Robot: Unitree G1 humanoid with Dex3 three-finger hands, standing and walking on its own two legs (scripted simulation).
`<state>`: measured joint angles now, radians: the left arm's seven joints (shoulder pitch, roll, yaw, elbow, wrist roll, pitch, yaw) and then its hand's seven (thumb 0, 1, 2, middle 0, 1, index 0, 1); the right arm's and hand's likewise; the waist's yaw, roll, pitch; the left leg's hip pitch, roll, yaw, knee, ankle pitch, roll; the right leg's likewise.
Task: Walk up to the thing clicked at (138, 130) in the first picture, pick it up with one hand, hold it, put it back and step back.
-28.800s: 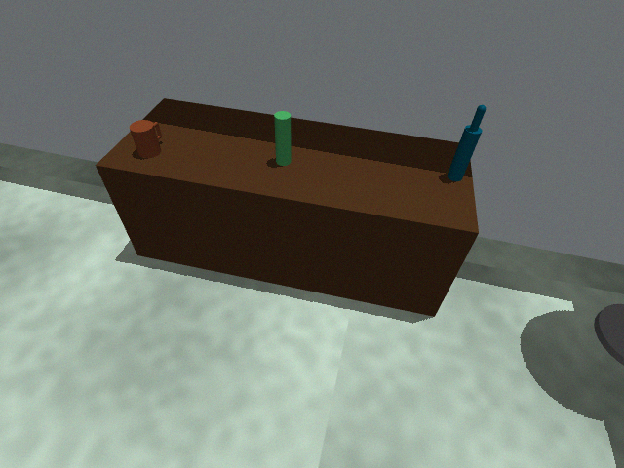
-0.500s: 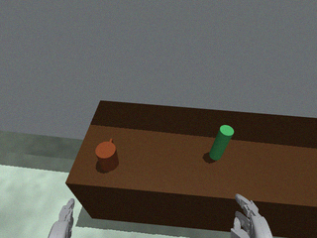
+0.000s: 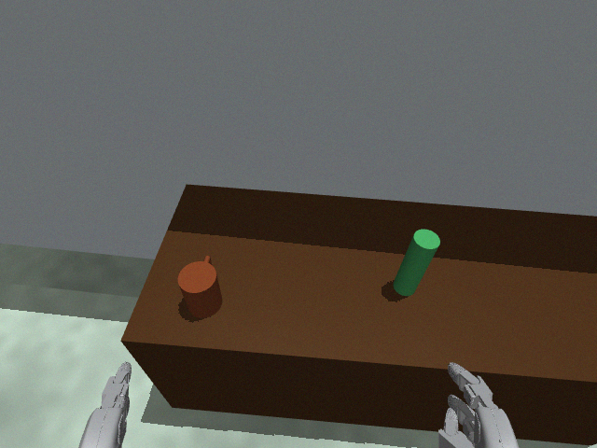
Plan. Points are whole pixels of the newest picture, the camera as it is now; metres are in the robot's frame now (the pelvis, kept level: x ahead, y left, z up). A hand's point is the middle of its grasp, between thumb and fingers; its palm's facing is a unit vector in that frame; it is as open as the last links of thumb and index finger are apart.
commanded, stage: home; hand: left
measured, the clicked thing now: (203, 283) +0.50 +0.20 -0.19
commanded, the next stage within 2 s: stand in 1.42 s
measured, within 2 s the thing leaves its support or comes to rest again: neither
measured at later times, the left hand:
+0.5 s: hand (154, 423) +0.19 +0.19 -0.04, palm faces +0.11 -0.97 -0.22, open 17.6 cm
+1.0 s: hand (148, 436) +0.18 +0.19 -0.04, palm faces +0.11 -0.96 -0.24, open 17.5 cm
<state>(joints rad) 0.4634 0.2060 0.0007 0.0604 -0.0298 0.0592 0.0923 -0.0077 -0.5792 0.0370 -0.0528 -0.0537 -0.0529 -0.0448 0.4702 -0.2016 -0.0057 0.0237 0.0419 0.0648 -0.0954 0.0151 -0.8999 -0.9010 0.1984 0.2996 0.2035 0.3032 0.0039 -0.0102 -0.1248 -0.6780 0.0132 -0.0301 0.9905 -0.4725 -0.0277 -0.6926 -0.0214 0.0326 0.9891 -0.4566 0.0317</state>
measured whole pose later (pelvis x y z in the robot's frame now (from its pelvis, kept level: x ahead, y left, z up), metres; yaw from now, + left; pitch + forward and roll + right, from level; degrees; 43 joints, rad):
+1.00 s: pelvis +0.01 +0.01 +0.00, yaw +0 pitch +10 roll -1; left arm 0.52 0.22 0.00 -0.05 -0.02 0.15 0.11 -0.01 -0.54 0.06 -0.05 -0.06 -0.05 -0.05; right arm 0.39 -0.22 0.02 0.25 0.04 0.01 -0.11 0.01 -0.90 -0.90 0.20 0.30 0.20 0.30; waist -0.02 0.00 -0.13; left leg -0.68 0.02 -0.05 1.02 -0.50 -0.02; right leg -0.67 -0.01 0.01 0.98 -0.47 0.03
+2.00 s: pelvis +0.01 +0.00 +0.03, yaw +2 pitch -1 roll +0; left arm 0.26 0.35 0.02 0.86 0.04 0.01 0.02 0.01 0.62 0.84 -0.20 -0.30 -0.20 -0.29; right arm 0.22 -0.33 -0.05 0.92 -0.04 0.00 -0.01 0.01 -0.91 -0.90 0.20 0.30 0.20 0.30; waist 0.01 0.00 0.05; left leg -0.35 0.00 -0.05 0.76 -0.39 -0.02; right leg -0.34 -0.04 0.00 0.74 -0.37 0.03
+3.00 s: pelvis +0.01 -0.01 +0.07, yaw +1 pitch -4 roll +0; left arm 0.11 0.33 0.01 1.16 0.02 -0.01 0.00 0.01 0.91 0.90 -0.20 -0.30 -0.20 -0.30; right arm 0.13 -0.34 -0.01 1.14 -0.02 0.00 -0.01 0.01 -0.91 -0.90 0.20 0.30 0.20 0.30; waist 0.00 0.02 0.07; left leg -0.11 0.03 -0.05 0.36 -0.19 -0.04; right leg -0.12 -0.02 -0.01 0.37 -0.19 0.02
